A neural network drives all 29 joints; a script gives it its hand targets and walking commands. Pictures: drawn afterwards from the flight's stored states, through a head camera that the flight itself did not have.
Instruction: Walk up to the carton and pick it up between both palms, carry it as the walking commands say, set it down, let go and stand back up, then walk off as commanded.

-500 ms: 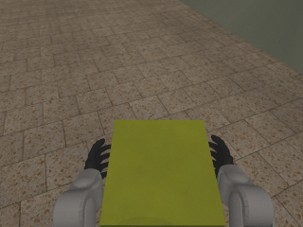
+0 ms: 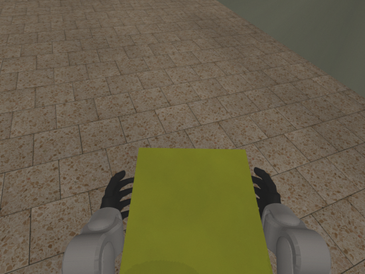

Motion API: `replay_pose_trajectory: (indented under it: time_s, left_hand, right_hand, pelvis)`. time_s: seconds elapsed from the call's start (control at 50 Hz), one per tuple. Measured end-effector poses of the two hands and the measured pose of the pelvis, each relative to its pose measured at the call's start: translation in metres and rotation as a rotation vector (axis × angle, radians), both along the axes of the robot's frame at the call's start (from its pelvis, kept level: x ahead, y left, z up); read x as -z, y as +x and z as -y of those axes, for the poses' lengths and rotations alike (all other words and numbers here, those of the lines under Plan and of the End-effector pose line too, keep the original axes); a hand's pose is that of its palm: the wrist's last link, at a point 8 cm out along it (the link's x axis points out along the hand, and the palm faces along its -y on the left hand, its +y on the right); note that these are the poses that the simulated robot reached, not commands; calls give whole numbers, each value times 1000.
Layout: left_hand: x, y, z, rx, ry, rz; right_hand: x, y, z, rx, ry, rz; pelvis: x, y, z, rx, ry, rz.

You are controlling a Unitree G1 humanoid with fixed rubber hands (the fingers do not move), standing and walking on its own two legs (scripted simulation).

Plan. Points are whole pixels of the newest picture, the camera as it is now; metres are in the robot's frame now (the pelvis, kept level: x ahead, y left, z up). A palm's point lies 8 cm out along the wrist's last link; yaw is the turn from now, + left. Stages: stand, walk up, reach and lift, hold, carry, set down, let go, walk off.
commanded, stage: carry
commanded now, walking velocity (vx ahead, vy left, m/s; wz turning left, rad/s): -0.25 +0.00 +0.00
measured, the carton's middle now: (189, 228) +0.23 +0.01 +0.02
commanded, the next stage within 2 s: none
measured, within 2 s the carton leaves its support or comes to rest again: neither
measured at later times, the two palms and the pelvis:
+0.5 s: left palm out of the picture +0.05 +0.14 +0.10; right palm out of the picture +0.05 -0.14 +0.11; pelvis -0.19 +0.01 +0.00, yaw -1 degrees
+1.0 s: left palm out of the picture -0.15 +0.13 +0.10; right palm out of the picture -0.16 -0.15 +0.09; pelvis -0.38 +0.00 +0.01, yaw -1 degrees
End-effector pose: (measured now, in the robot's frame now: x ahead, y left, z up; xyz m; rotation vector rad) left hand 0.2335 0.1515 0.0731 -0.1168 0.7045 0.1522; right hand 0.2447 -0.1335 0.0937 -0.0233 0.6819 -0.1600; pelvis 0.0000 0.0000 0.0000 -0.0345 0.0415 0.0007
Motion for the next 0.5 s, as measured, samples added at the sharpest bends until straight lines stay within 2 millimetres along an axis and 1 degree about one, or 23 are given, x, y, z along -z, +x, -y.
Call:
replay_pose_trajectory:
  time_s: [0.1,0.2,0.24,0.28,0.32,0.36,0.44,0.5]
  left_hand:
    - [-4,-37,2,3,12,15]
    - [-8,-74,13,11,45,49]
    - [-8,-92,18,30,80,22]
    - [-8,-113,22,39,87,-13]
    - [-10,-131,24,46,77,-22]
    - [-16,-144,24,50,72,-5]
    - [-27,-165,18,50,67,53]
    - [-25,-183,8,50,58,83]
  right_hand:
    - [1,-39,3,5,15,14]
    - [7,-80,14,13,47,48]
    - [16,-101,19,33,81,21]
    - [18,-125,23,42,89,-14]
    - [13,-144,25,52,88,-22]
    - [6,-159,25,57,85,-6]
    - [-8,-180,19,54,72,52]
    - [-12,-195,9,49,55,82]
  pelvis:
    - [1,-39,0,4,2,-10]
    - [9,-81,7,22,21,-23]
    - [7,-98,8,20,-17,-7]
    - [2,-112,9,26,-10,5]
    - [-2,-126,10,28,4,14]
    - [-5,-138,8,24,9,14]
    - [-4,-165,3,21,13,-4]
    - [3,-187,-5,10,4,-11]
